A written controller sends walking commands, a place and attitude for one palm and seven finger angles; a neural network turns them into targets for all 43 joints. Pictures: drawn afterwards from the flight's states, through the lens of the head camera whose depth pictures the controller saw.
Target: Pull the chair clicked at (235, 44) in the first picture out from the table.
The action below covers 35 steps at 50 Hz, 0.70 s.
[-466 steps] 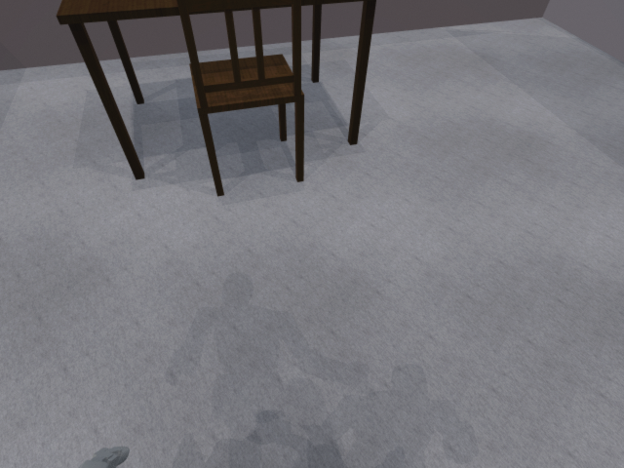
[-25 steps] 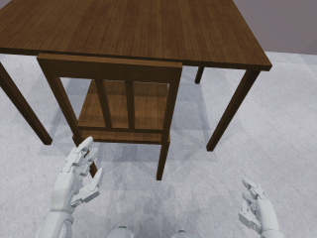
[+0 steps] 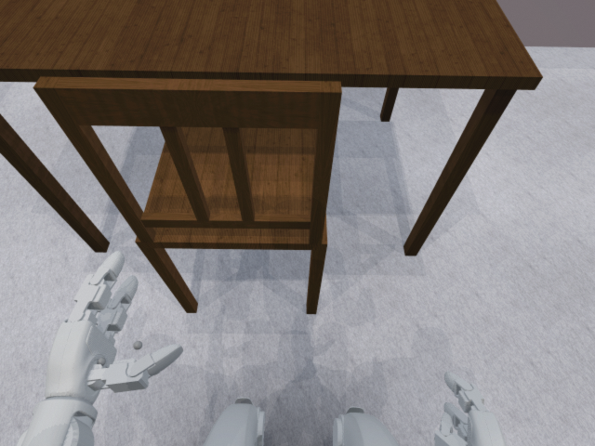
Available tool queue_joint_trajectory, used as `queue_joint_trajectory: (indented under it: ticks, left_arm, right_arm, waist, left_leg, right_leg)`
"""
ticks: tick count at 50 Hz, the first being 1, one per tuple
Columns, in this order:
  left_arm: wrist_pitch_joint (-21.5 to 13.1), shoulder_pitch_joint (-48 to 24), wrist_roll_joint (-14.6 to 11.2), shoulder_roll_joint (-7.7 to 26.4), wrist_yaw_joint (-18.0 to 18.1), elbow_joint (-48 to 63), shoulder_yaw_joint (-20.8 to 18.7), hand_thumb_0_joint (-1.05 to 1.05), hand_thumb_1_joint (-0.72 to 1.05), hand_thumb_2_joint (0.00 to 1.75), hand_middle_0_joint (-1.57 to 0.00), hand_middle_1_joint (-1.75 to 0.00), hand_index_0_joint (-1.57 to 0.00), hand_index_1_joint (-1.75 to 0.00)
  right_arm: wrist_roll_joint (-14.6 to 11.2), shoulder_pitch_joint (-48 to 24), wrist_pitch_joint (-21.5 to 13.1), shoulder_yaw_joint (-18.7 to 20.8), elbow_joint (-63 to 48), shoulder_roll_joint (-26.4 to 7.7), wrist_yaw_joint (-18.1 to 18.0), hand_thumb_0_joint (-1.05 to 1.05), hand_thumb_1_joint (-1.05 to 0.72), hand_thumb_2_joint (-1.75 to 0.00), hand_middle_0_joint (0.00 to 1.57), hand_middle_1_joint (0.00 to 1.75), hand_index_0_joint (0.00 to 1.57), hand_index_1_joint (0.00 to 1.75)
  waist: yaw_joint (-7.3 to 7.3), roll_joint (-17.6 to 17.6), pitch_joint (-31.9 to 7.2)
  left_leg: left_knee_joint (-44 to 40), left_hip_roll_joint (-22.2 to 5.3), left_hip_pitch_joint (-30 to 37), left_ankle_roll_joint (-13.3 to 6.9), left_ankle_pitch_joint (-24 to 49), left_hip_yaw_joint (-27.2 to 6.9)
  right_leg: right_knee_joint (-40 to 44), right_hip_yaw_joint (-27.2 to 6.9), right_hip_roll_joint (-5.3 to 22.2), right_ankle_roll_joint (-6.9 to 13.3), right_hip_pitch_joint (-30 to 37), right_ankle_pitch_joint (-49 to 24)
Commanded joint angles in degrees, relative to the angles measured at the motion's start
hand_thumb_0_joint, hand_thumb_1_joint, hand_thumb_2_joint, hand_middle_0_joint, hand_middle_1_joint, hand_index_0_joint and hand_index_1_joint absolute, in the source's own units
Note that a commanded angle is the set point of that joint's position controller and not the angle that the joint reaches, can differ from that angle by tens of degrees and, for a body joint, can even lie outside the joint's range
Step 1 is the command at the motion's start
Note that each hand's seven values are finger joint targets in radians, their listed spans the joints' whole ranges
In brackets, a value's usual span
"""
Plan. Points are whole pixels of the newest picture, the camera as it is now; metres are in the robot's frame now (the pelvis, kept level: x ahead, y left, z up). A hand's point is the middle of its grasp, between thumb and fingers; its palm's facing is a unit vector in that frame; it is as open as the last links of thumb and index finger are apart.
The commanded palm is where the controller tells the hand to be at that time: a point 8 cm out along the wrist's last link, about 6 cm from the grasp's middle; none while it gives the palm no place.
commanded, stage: raise the hand toward the chair's back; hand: left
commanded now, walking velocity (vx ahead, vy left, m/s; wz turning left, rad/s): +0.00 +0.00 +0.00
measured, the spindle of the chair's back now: (189, 176) +0.53 +0.22 -0.02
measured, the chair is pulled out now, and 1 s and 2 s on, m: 0.00 0.00 0.00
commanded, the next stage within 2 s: aim the fingers beside a spindle in 1.22 s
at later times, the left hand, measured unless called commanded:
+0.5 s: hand (105, 340) +0.24 +0.24 +0.04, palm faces +0.03 -1.00 -0.04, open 16.7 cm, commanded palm +0.21 +0.29 +0.05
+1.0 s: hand (95, 327) +0.25 +0.25 +0.05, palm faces +0.04 -1.00 -0.05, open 16.9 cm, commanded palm +0.22 +0.30 +0.05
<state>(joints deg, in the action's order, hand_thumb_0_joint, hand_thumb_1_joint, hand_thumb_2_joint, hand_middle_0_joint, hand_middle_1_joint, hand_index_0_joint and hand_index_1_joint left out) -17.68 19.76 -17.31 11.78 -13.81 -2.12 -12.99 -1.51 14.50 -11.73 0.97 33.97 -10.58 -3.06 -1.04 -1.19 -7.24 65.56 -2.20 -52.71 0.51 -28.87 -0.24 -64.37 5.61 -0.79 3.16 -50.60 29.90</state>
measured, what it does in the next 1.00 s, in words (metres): stands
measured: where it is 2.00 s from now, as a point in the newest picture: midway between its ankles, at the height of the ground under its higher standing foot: outside the picture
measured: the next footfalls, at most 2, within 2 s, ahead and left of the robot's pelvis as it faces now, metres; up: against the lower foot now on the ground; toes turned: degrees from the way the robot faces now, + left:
none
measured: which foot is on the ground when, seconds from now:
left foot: down 0.00-1.00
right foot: down 0.00-1.00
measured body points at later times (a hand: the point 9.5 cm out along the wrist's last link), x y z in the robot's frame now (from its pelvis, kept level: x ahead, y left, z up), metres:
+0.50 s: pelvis +0.01 +0.04 +0.00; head +0.08 +0.05 +0.45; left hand +0.23 +0.29 +0.04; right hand +0.21 -0.18 -0.07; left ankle +0.03 +0.12 -0.65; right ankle +0.01 -0.09 -0.65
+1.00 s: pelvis +0.01 +0.04 +0.01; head +0.08 +0.06 +0.45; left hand +0.24 +0.30 +0.06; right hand +0.18 -0.20 -0.07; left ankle +0.03 +0.12 -0.65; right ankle +0.01 -0.09 -0.65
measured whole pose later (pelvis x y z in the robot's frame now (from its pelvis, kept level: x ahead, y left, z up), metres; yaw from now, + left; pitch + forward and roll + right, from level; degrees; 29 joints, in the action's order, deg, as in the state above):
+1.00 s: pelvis +0.01 +0.04 +0.01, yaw +0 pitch +16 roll -3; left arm -22.9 17.9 -16.0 14.9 -13.9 -2.5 -12.3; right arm -0.9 14.4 -11.3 -0.5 31.0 -13.7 -2.2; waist -1.2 -1.3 -7.5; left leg 63.4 -0.5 -50.6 -2.5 -28.5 0.0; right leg -59.6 5.3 0.6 0.2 -46.9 28.3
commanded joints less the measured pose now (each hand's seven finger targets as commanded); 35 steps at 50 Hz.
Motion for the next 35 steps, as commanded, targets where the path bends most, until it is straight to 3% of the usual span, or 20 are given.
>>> queue_joint_trajectory:
  ticks: [1,4,7,9,11,14,18,19,23,25,28,30,35]
  left_arm:
    - [-11.99,-0.59,2.32,6.44,3.06,10.76,-2.36,0.00,-0.15,0.45,-0.10,-0.14,-0.10,-0.14]
    - [-13.42,-2.25,2.98,4.52,-1.29,5.32,3.02,0.00,-0.22,0.42,-0.09,-0.12,-0.09,-0.12]
    - [-12.78,-2.88,0.91,8.46,-4.61,8.49,0.40,0.00,-0.29,0.39,-0.08,-0.11,-0.08,-0.11]
    - [-11.73,-2.06,-0.18,11.41,-4.21,11.52,-3.63,0.00,-0.34,0.37,-0.08,-0.11,-0.08,-0.11]
    - [-11.70,-1.14,-1.06,11.42,-2.19,16.04,-5.55,0.00,-0.38,0.35,-0.07,-0.10,-0.07,-0.10]
    - [-11.31,0.71,-0.56,10.25,1.48,16.01,-6.14,0.00,-0.45,0.32,-0.06,-0.09,-0.06,-0.09]
    - [-9.79,-0.96,2.08,6.25,1.75,10.54,-0.23,0.00,-0.50,0.30,-0.06,-0.08,-0.06,-0.08]
    - [-8.87,-0.96,2.63,6.21,0.95,7.85,0.33,0.00,-0.50,0.30,-0.06,-0.08,-0.06,-0.08]
    - [-6.99,-4.72,1.93,8.22,-2.54,8.77,0.43,0.00,-0.50,0.30,-0.06,-0.08,-0.06,-0.08]
    - [-7.13,-5.98,1.12,10.90,-2.74,12.14,-2.50,0.00,-0.50,0.30,-0.06,-0.08,-0.06,-0.08]
    - [-8.74,-5.91,0.17,11.63,-1.34,16.08,-4.69,0.00,-0.50,0.30,-0.06,-0.08,-0.06,-0.08]
    - [-9.44,-5.73,0.35,11.15,0.05,15.60,-4.61,0.00,-0.50,0.30,-0.06,-0.08,-0.06,-0.08]
    - [-8.34,-6.47,1.24,9.38,-0.98,8.01,-2.14,0.00,-0.50,0.30,-0.06,-0.08,-0.06,-0.08]
  right_arm:
    - [0.70,-4.93,-4.01,3.06,-7.23,-7.50,0.44,0.00,-0.90,-0.90,0.20,0.30,0.20,0.30]
    - [0.27,-4.25,-4.55,2.95,-7.42,-9.81,0.23,0.00,-0.90,-0.90,0.20,0.30,0.20,0.30]
    - [-0.41,-3.29,-5.33,3.23,-8.99,-11.28,-0.57,0.00,-0.90,-0.90,0.20,0.30,0.20,0.30]
    - [-0.39,-3.45,-5.33,3.34,-9.48,-11.27,-0.88,0.00,-0.90,-0.90,0.20,0.30,0.20,0.30]
    - [-0.20,-3.43,-5.19,3.25,-9.92,-10.28,-0.84,0.00,-0.90,-0.90,0.20,0.30,0.20,0.30]
    - [0.11,-3.58,-4.23,3.07,-9.53,-9.42,-0.35,0.00,-0.90,-0.90,0.20,0.30,0.20,0.30]
    - [0.28,-3.58,-2.71,2.46,-9.98,-10.19,0.46,0.00,-0.90,-0.90,0.20,0.30,0.20,0.30]
    - [0.27,-3.55,-2.20,2.47,-10.12,-10.46,0.46,0.00,-0.90,-0.90,0.20,0.30,0.20,0.30]
    - [-0.31,-3.00,-1.71,1.88,-12.30,-11.61,-0.06,0.00,-0.90,-0.90,0.20,0.30,0.20,0.30]
    - [-0.22,-2.96,-1.73,1.79,-12.79,-11.63,-0.39,0.00,-0.90,-0.90,0.20,0.30,0.20,0.30]
    - [0.05,-2.79,-2.18,1.55,-12.56,-10.70,-0.44,0.00,-0.90,-0.90,0.20,0.30,0.20,0.30]
    - [0.32,-2.96,-2.16,1.23,-11.92,-10.37,-0.23,0.00,-0.90,-0.90,0.20,0.30,0.20,0.30]
    - [0.07,-2.88,-1.79,1.22,-11.10,-11.45,0.09,0.00,-0.90,-0.90,0.20,0.30,0.20,0.30]
  waist:
    - [0.05,0.56,-11.97]
    - [-2.39,1.95,-7.87]
    - [-0.72,-1.03,-14.74]
    - [0.87,-2.12,-18.79]
    - [2.19,-3.46,-21.92]
    - [2.60,-4.57,-19.59]
    - [-0.33,-3.67,-11.88]
    - [-0.92,-1.87,-10.53]
    - [-0.80,-2.17,-11.30]
    - [0.28,-3.56,-14.95]
    - [1.27,-4.76,-17.72]
    - [1.20,-6.31,-16.25]
    - [-0.55,-4.22,-10.91]
  left_leg:
    - [-6.07,1.87,5.79,-2.04,16.90,-1.15]
    - [-5.37,1.86,4.17,-2.52,11.62,-1.59]
    - [-7.00,1.99,7.69,-2.55,11.25,-1.73]
    - [-7.93,1.95,10.72,-2.45,14.79,-1.89]
    - [-9.05,1.97,14.06,-2.16,19.15,-2.13]
    - [-9.77,1.70,15.57,-1.50,22.61,-2.53]
    - [-10.02,1.26,13.23,-1.17,18.33,-3.06]
    - [-10.03,1.26,12.08,-1.46,16.59,-3.05]
    - [-11.60,1.47,12.33,-1.39,12.03,-3.66]
    - [-11.65,1.47,14.62,-1.30,14.81,-3.63]
    - [-11.79,1.27,17.83,-0.64,19.72,-4.11]
    - [-12.04,1.14,18.16,-0.12,20.85,-4.59]
    - [-12.77,1.12,14.19,-0.38,13.61,-4.78]
  right_leg:
    - [8.73,-4.77,1.00,-2.96,9.42,-18.75]
    - [9.62,-4.72,0.65,-2.43,3.54,-10.08]
    - [10.39,-4.66,0.81,-2.11,6.80,-8.48]
    - [9.42,-3.62,0.36,-1.96,9.41,-12.18]
    - [8.68,-2.51,0.33,-1.85,11.46,-16.06]
    - [8.08,-1.15,-0.12,-1.62,10.42,-17.75]
    - [8.55,-0.27,-0.09,-1.78,5.06,-14.18]
    - [8.97,-0.31,-0.24,-1.85,4.59,-13.11]
    - [10.47,-0.57,-0.33,-1.65,5.66,-9.56]
    - [10.30,-0.73,-0.34,-1.52,7.55,-11.33]
    - [9.74,-0.49,-0.38,-1.37,8.68,-13.65]
    - [9.37,-0.05,-0.43,-1.31,7.24,-13.31]
    - [10.19,0.21,-0.38,-1.51,4.60,-8.97]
